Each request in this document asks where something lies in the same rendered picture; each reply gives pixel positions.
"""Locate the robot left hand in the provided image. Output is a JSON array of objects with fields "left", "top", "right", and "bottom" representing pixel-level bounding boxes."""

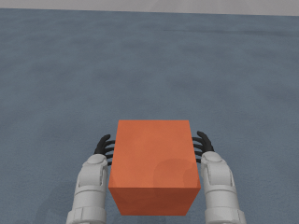
[{"left": 93, "top": 134, "right": 116, "bottom": 166}]

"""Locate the robot right hand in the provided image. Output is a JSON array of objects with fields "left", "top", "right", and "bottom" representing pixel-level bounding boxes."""
[{"left": 192, "top": 131, "right": 215, "bottom": 163}]

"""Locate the carton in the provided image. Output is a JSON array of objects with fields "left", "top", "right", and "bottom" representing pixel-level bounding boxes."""
[{"left": 108, "top": 119, "right": 201, "bottom": 216}]

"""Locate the robot left forearm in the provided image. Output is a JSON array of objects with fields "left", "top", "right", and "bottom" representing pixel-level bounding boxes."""
[{"left": 65, "top": 154, "right": 108, "bottom": 224}]

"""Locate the robot right forearm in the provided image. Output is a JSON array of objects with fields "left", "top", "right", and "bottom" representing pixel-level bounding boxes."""
[{"left": 200, "top": 151, "right": 247, "bottom": 224}]

